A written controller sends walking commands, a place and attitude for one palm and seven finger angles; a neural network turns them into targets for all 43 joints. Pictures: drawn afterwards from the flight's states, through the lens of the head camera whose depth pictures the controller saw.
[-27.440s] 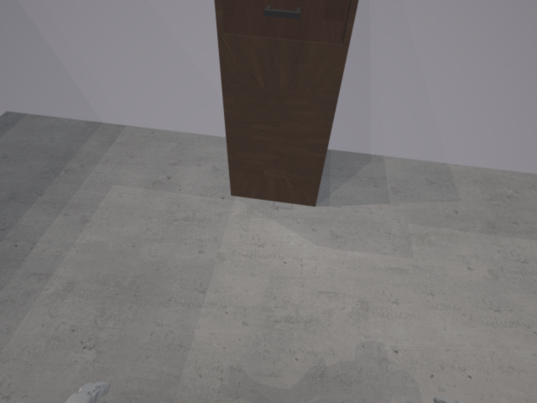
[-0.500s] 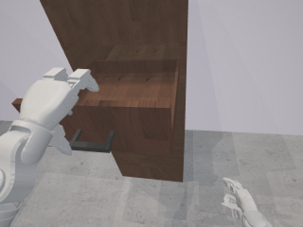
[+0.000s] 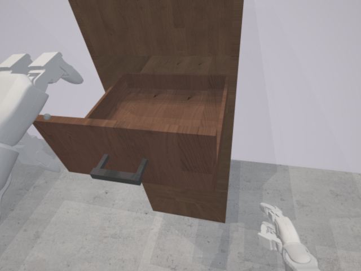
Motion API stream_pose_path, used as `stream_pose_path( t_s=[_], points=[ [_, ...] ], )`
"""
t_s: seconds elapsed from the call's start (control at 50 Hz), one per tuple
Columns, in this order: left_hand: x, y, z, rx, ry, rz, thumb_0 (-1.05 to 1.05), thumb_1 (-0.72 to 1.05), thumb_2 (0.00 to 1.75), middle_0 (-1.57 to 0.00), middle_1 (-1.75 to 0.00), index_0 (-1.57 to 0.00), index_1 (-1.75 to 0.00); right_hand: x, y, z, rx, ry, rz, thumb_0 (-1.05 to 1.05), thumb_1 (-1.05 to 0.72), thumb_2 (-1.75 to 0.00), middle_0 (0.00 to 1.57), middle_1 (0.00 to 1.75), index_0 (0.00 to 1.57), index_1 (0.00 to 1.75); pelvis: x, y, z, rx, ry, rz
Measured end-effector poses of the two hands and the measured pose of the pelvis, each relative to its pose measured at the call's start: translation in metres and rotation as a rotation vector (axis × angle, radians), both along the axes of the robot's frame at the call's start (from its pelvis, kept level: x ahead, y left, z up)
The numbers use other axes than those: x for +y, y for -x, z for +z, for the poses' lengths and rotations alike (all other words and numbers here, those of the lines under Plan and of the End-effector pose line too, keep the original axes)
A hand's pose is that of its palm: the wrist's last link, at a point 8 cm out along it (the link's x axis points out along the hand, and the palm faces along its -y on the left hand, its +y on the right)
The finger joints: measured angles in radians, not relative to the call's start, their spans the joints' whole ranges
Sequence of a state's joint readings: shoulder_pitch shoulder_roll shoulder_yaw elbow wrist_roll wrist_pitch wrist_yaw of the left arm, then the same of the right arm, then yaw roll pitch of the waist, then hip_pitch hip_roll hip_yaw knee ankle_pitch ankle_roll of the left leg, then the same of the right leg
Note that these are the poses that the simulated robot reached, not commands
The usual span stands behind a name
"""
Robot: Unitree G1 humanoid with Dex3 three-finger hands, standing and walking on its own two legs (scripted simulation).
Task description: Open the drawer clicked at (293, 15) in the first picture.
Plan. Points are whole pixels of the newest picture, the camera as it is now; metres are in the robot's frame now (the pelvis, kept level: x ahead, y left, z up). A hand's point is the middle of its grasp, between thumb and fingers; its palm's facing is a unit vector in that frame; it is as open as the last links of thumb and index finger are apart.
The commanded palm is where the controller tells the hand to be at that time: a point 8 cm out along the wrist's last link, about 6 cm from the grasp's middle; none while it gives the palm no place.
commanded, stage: draw the hand back to the body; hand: left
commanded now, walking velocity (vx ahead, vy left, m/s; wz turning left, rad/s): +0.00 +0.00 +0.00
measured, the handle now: (120, 168) +0.27 +0.19 +0.13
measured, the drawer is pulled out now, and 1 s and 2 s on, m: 0.30 0.30 0.30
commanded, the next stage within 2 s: step back with the hand held close in 0.96 s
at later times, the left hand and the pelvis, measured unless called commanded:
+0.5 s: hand (51, 96) +0.23 +0.21 +0.33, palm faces +0.52 -0.79 -0.33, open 11.0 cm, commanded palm +0.17 +0.26 +0.32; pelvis +0.03 -0.01 +0.01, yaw -3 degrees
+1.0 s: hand (54, 115) +0.22 +0.21 +0.30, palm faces +0.52 -0.80 -0.30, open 7.6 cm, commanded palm +0.17 +0.26 +0.31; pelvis +0.02 -0.01 +0.01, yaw -2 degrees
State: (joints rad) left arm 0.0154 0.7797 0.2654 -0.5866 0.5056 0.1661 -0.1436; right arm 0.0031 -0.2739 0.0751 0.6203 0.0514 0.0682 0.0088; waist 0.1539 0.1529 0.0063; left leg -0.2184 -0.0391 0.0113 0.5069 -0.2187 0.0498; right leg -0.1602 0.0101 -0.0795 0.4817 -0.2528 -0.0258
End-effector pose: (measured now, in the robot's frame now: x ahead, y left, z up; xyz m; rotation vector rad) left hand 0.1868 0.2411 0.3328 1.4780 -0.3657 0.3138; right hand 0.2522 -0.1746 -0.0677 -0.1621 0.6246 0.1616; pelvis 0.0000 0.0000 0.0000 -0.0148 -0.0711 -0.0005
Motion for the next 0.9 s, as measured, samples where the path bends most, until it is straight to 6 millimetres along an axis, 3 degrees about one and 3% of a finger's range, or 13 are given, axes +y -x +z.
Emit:
stream_pose_path(
  t_s=[0.04,0.1,0.2,0.24,0.3,0.42,0.52,0.62,0.7,0.78,0.9],
  points=[
    [0.013,0.002,0.009,-0.128,0.257,-0.116,0.0,-0.49,0.3,-0.32,-1.19,-0.33,-1.2,0.0,0.005,0.002,-0.025,-0.007,-0.021,0.01,-0.91,-0.89,0.2,0.3,0.2,0.3,-0.001,0.001,0.001,-0.004,0.003,0.0],
    [0.022,0.003,-0.007,-0.261,0.579,-0.248,0.0,-0.45,0.31,-0.31,-1.17,-0.32,-1.17,-0.006,0.022,0.004,-0.03,-0.013,-0.068,0.01,-0.91,-0.89,0.2,0.3,0.2,0.3,-0.004,-0.002,0.004,-0.003,0.003,-0.014],
    [0.001,0.003,-0.047,-0.32,0.887,-0.412,0.0,-0.35,0.36,-0.29,-1.1,-0.3,-1.1,-0.03,0.054,-0.001,0.015,0.074,-0.13,0.01,-0.91,-0.89,0.2,0.3,0.2,0.3,-0.008,-0.011,0.005,-0.006,0.002,-0.034],
    [-0.006,0.006,-0.047,-0.341,0.892,-0.457,0.0,-0.29,0.39,-0.29,-1.06,-0.3,-1.06,-0.041,0.065,-0.003,0.037,0.115,-0.157,0.01,-0.9,-0.89,0.2,0.3,0.2,0.3,-0.009,-0.016,0.005,-0.006,0.004,-0.038],
    [-0.008,0.012,-0.03,-0.394,0.806,-0.501,0.0,-0.21,0.43,-0.29,-1.0,-0.29,-1.0,-0.056,0.075,-0.006,0.062,0.152,-0.196,0.01,-0.9,-0.89,0.2,0.3,0.2,0.3,-0.009,-0.023,0.005,-0.007,0.007,-0.04],
    [0.003,0.009,0.002,-0.503,0.686,-0.506,0.0,-0.01,0.51,-0.27,-0.87,-0.28,-0.88,-0.067,0.074,-0.015,0.086,0.142,-0.243,0.01,-0.91,-0.89,0.2,0.3,0.2,0.3,-0.007,-0.028,0.006,-0.009,0.006,-0.039],
    [0.013,-0.01,-0.011,-0.437,0.746,-0.434,0.0,0.16,0.59,-0.26,-0.76,-0.26,-0.76,-0.064,0.064,-0.015,0.073,0.099,-0.257,0.01,-0.91,-0.89,0.2,0.3,0.2,0.3,-0.007,-0.029,0.007,0.002,0.0,-0.049],
    [0.002,-0.007,-0.029,-0.345,0.783,-0.421,0.0,0.34,0.66,-0.24,-0.65,-0.25,-0.65,-0.058,0.049,-0.009,0.034,0.085,-0.24,0.01,-0.91,-0.89,0.2,0.3,0.2,0.3,-0.009,-0.033,0.006,0.013,0.001,-0.057],
    [-0.005,0.009,-0.021,-0.365,0.731,-0.439,0.01,0.47,0.72,-0.24,-0.56,-0.24,-0.56,-0.054,0.036,-0.003,0.0,0.085,-0.219,0.01,-0.91,-0.89,0.2,0.3,0.2,0.3,-0.01,-0.036,0.006,0.009,0.004,-0.052],
    [0.003,0.02,-0.006,-0.455,0.687,-0.43,0.01,0.61,0.78,-0.23,-0.47,-0.24,-0.47,-0.049,0.027,0.0,-0.013,0.079,-0.197,0.01,-0.91,-0.89,0.2,0.3,0.2,0.3,-0.012,-0.034,0.006,-0.001,0.005,-0.039],
    [0.021,0.012,-0.011,-0.488,0.769,-0.356,0.01,0.78,0.85,-0.21,-0.36,-0.22,-0.37,-0.046,0.027,0.0,-0.006,0.07,-0.176,0.01,-0.91,-0.89,0.2,0.3,0.2,0.3,-0.015,-0.027,0.006,-0.007,0.002,-0.029]
  ],
)
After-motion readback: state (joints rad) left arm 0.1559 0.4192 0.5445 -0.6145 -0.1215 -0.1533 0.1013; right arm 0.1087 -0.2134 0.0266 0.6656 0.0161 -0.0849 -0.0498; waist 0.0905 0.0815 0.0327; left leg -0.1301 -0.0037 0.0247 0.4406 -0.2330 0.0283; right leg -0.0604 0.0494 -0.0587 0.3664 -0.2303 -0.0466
